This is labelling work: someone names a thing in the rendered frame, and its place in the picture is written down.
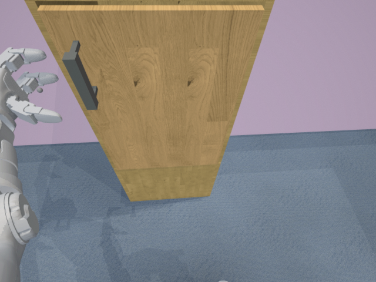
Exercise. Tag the left robot upper arm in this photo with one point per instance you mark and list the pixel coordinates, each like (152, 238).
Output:
(18, 224)

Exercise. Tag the cupboard door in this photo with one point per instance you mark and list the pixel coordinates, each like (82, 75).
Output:
(168, 76)

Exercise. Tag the handle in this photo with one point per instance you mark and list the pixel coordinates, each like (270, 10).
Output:
(79, 77)

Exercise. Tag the left robot hand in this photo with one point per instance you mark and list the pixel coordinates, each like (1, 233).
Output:
(10, 61)

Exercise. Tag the left robot forearm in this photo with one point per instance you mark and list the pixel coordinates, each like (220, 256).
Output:
(9, 181)

